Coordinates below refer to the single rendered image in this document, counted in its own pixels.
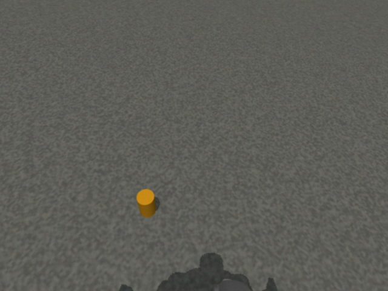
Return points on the can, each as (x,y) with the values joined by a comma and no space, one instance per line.
(146,203)

